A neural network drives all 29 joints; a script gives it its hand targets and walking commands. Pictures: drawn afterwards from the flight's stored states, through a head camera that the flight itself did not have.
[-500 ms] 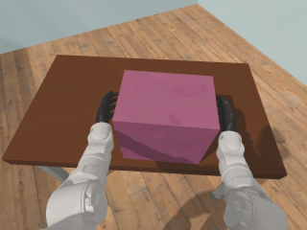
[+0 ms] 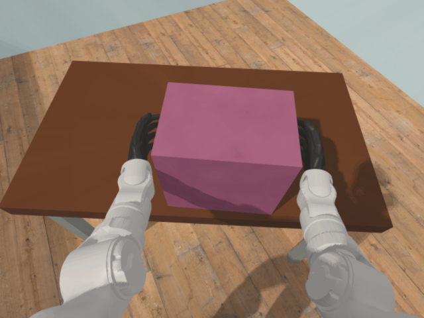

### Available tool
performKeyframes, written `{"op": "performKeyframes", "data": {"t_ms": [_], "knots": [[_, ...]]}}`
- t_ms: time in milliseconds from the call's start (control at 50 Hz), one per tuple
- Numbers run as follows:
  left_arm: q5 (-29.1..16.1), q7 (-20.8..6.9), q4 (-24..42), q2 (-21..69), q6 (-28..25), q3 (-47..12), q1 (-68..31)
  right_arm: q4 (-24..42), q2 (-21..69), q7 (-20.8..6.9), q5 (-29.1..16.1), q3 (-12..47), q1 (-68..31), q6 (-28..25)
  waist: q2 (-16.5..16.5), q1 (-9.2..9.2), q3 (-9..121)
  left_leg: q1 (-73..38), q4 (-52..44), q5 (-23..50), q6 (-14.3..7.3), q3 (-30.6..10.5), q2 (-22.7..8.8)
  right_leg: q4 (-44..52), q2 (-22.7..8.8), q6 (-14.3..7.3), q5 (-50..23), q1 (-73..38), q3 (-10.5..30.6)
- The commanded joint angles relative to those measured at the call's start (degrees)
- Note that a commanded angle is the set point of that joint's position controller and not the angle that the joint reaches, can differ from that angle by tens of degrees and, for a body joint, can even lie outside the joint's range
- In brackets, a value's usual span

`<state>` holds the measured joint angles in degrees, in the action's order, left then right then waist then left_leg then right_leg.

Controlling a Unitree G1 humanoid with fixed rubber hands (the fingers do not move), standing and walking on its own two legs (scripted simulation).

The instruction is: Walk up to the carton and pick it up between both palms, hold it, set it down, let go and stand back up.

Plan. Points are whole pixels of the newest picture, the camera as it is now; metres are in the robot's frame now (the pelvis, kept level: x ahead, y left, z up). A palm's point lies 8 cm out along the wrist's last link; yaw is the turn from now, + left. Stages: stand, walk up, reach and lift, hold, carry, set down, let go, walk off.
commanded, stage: set down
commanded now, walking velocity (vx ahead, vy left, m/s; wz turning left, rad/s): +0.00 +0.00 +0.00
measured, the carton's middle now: (224, 154) +0.46 -0.06 -0.02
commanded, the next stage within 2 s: none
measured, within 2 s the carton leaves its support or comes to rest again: neither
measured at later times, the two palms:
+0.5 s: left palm (140, 154) +0.44 +0.11 +0.02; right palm (311, 162) +0.39 -0.22 +0.03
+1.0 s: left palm (140, 154) +0.45 +0.11 +0.02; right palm (313, 162) +0.39 -0.22 +0.02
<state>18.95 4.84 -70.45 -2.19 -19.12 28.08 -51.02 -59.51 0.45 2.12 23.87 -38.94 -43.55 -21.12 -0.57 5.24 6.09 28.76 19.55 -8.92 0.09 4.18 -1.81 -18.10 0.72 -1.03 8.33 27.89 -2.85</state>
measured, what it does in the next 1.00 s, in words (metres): stands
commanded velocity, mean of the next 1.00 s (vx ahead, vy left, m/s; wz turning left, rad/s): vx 0.00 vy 0.00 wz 0.00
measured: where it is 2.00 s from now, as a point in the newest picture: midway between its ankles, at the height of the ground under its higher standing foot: outside the picture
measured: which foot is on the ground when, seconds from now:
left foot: down 0.00-1.00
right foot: down 0.00-1.00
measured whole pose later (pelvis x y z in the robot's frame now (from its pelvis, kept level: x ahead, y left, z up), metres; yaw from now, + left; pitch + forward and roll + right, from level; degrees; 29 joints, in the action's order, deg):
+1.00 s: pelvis +0.00 +0.00 +0.00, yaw +0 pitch +20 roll +0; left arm 19.4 4.6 -72.4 -5.0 -20.1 26.7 -51.7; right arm -63.7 -1.3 1.6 18.7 -33.9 -44.9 -21.3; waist 0.6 6.1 7.6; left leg 32.1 21.6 -9.5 0.4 4.3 -2.3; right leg -20.5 1.1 -1.4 9.1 31.5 -2.7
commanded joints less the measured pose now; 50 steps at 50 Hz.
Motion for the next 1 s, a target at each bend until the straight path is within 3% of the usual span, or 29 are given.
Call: {"op": "performKeyframes", "data": {"t_ms": [0, 280, 400, 640, 760, 860, 940, 980], "knots": [[4.78, -8.41, -0.72, 25.55, -1.35, -9.47, -24.64, -0.61, 26.00, -9.37, 6.92, 13.59, -24.37, -0.77, 0.40, 0.71, 32.48, -17.14, 1.10, 15.61, 1.36, -0.42, -0.16, -3.31, -1.19, 3.01, -30.20, -17.14, -2.40], [6.51, -8.98, 0.02, 24.96, -0.74, -7.84, -22.15, -0.04, 26.90, -9.32, 6.92, 13.14, -21.66, -0.25, -1.14, 1.01, 29.60, -16.43, 1.74, 18.20, 1.40, -0.85, 0.06, -4.32, -1.71, 3.70, -34.43, -17.12, -2.17], [7.00, -9.14, -0.29, 23.97, -1.03, -6.94, -21.22, -0.09, 26.92, -9.00, 7.45, 12.81, -20.43, -0.16, 0.13, 1.22, 28.70, -14.78, 1.38, 16.75, 0.96, -0.86, 0.20, -4.61, -1.88, 4.01, -34.44, -17.81, -2.08], [8.49, -8.20, 0.22, 21.97, -0.66, -5.25, -20.26, -0.77, 24.77, -9.16, 7.36, 10.75, -18.89, 0.45, -1.55, 0.87, 29.34, -18.27, 2.43, 18.26, 1.29, -1.10, -0.17, -3.32, -1.42, 3.31, -28.52, -12.42, -2.24], [8.31, -7.21, 0.31, 17.34, -0.53, -3.92, -19.54, -1.92, 20.21, -8.35, 6.38, 9.47, -17.30, 0.76, -0.80, 0.96, 28.05, -17.35, 2.76, 17.74, 1.06, -0.93, -0.01, -3.47, -1.38, 3.28, -27.66, -11.91, -1.86], [5.60, -4.19, 0.60, 7.05, -0.67, -3.47, -18.80, -3.38, 9.86, -5.61, 1.99, 9.21, -15.87, 0.68, -0.82, 0.69, 28.44, -15.74, 3.69, 18.36, 1.12, -0.91, 0.11, -4.15, -1.17, 3.08, -27.98, -11.03, -0.89], [-3.94, 0.21, -1.63, -5.49, -1.73, -9.85, -20.92, -7.49, -3.72, -1.39, -10.96, 17.13, -17.68, 0.02, -2.47, 0.26, 33.87, -12.10, 6.76, 19.88, 1.76, -1.22, 0.40, -6.68, -0.40, 2.31, -29.23, -9.49, 1.12], [-9.30, 0.93, -5.27, -7.50, -2.41, -13.68, -22.50, -10.43, -5.46, -0.17, -17.70, 23.00, -19.79, -0.46, -2.20, 0.25, 36.31, -8.70, 8.65, 18.66, 1.42, -1.56, 0.60, -8.10, -0.34, 1.92, -28.90, -9.35, 2.05]]}}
